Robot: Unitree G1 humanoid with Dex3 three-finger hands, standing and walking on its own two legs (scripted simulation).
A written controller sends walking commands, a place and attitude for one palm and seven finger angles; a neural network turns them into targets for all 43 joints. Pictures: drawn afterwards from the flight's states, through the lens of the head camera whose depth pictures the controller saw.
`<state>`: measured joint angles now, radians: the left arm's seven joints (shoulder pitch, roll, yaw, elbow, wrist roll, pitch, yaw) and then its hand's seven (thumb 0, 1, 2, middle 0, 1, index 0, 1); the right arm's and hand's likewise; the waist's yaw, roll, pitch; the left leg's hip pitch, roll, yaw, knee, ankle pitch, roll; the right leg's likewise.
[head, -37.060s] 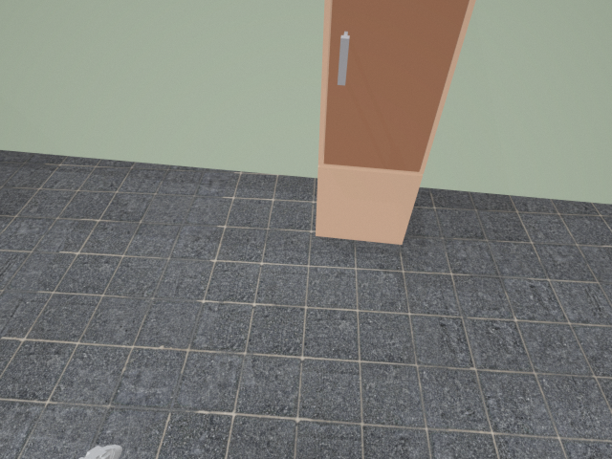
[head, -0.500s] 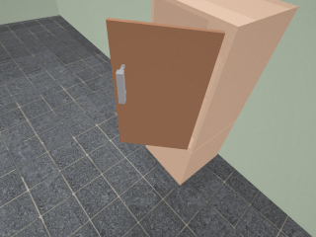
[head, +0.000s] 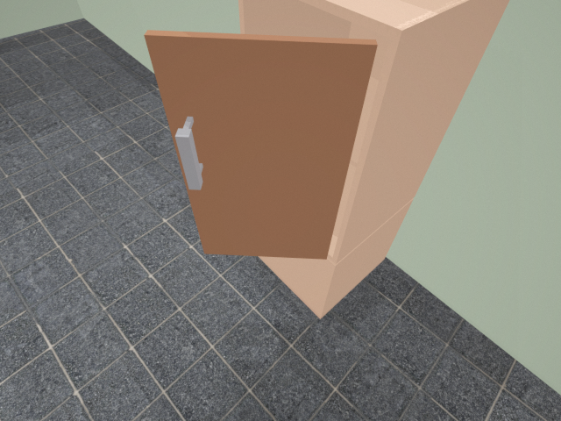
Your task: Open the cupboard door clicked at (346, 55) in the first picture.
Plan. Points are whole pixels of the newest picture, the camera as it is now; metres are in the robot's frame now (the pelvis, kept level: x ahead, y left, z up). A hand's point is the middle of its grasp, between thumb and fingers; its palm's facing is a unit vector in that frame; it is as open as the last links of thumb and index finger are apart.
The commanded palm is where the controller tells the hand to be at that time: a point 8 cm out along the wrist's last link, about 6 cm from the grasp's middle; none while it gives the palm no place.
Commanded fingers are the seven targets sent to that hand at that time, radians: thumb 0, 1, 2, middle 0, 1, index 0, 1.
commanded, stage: come to a stop and stand still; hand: left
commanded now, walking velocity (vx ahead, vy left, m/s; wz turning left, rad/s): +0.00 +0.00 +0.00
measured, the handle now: (192, 153) +0.55 +0.20 +0.05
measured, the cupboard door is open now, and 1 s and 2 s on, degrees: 46 46 46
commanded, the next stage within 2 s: look again from close up in 0.64 s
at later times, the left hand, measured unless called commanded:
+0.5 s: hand out of the picture +0.00 +0.23 -0.16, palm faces +0.03 -0.97 -0.24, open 7.4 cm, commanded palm none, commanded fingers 0.00 0.90 0.90 -0.20 -0.30 -0.20 -0.30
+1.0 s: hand out of the picture -0.09 +0.20 -0.17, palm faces +0.05 -0.99 -0.15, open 7.4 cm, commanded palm none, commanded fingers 0.00 0.90 0.90 -0.20 -0.30 -0.20 -0.30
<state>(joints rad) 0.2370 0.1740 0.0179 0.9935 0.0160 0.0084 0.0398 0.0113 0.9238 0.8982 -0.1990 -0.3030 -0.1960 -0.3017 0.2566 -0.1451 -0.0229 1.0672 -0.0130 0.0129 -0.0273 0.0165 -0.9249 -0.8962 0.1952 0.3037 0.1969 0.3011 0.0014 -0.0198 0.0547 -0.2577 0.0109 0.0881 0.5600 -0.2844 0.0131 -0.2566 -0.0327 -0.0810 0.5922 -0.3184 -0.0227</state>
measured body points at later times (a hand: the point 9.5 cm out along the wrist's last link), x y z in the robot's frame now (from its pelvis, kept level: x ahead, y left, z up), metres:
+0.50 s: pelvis -0.03 +0.04 +0.00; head -0.05 +0.04 +0.45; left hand +0.00 +0.28 -0.14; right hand +0.04 -0.20 -0.14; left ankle +0.01 +0.11 -0.73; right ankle +0.00 -0.10 -0.73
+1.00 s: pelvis -0.05 +0.04 +0.01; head -0.07 +0.05 +0.46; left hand -0.09 +0.25 -0.16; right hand -0.06 -0.18 -0.15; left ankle +0.01 +0.11 -0.73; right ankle +0.00 -0.10 -0.73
